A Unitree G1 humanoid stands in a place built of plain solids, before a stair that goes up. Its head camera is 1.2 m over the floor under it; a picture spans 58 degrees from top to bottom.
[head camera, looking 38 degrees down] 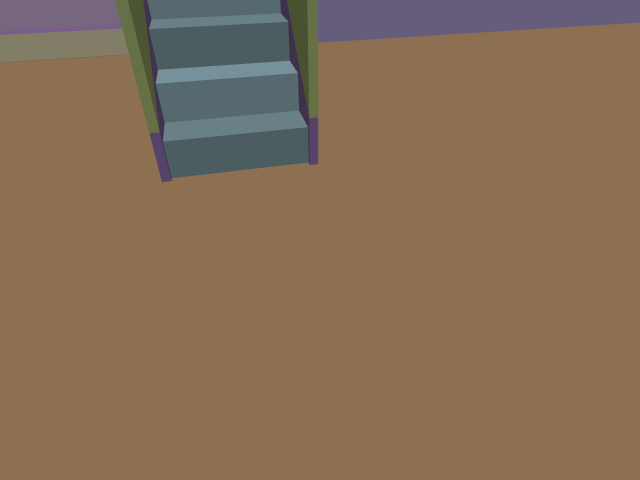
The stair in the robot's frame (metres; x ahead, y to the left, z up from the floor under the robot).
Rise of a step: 0.22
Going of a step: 0.25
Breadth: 0.78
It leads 14 degrees to the left of straight ahead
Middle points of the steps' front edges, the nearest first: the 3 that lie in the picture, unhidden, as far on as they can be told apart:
2.18 0.44 0.22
2.42 0.50 0.44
2.66 0.56 0.65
